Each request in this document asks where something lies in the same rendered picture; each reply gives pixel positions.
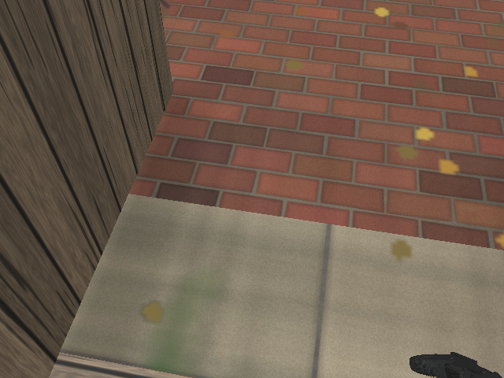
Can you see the right robot hand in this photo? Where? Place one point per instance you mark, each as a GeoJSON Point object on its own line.
{"type": "Point", "coordinates": [451, 365]}

